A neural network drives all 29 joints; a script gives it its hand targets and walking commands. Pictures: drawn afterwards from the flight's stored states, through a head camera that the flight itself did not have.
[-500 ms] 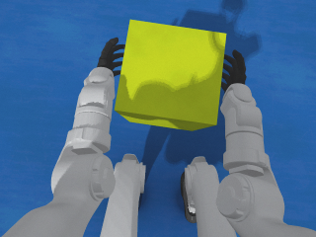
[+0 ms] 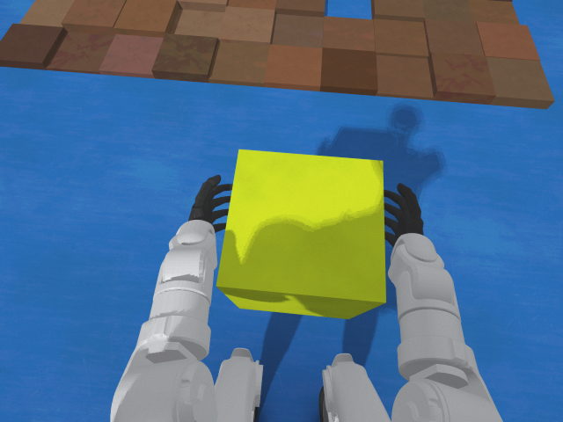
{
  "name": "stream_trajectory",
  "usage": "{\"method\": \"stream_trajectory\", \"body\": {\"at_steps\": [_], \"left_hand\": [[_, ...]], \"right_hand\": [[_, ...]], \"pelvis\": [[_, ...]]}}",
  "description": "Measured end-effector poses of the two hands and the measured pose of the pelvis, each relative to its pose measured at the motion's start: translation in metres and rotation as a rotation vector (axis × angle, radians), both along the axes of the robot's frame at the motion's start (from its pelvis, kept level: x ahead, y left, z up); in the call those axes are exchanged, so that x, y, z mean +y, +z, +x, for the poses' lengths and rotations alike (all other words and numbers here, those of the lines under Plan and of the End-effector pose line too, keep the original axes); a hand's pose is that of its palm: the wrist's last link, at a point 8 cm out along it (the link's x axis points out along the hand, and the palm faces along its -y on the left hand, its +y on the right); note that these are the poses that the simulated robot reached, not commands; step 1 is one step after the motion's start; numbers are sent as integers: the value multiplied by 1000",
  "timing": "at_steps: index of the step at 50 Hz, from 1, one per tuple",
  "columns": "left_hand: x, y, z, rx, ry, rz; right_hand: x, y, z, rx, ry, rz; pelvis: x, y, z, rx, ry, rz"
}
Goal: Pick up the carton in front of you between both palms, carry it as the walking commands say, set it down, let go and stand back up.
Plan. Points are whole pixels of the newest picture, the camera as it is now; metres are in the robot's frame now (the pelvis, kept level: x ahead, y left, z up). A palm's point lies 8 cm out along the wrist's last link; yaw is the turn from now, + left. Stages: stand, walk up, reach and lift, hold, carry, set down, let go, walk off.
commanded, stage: reach and lift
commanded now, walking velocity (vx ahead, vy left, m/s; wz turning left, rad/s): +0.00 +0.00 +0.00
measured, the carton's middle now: (300, 245) +0.41 +0.00 -0.10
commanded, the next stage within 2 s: hold in 1.64 s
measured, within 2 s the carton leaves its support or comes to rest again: neither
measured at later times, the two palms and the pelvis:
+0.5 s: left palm (172, 212) +0.36 +0.15 +0.12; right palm (464, 211) +0.36 -0.15 +0.13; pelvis +0.04 -0.01 +0.12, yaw +0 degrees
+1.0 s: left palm (153, 205) +0.34 +0.15 +0.17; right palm (497, 199) +0.35 -0.15 +0.18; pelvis +0.04 -0.01 +0.14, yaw +1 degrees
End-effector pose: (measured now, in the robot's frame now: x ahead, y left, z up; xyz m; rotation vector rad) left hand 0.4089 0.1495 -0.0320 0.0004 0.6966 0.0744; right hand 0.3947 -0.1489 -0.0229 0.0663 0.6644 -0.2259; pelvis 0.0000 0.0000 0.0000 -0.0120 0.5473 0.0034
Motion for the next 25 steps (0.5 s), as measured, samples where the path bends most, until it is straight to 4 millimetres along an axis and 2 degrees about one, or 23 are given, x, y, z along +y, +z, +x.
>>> {"method": "stream_trajectory", "body": {"at_steps": [14, 25], "left_hand": [[-2, 84, -31, -4, 33, 0], [-3, 150, -52, -21, 63, 7]], "right_hand": [[-2, 83, -21, -4, 36, -4], [-3, 149, -32, -19, 86, -23]], "pelvis": [[-3, 75, 25, -192, -1, 10], [-6, 120, 44, -385, 2, 15]]}}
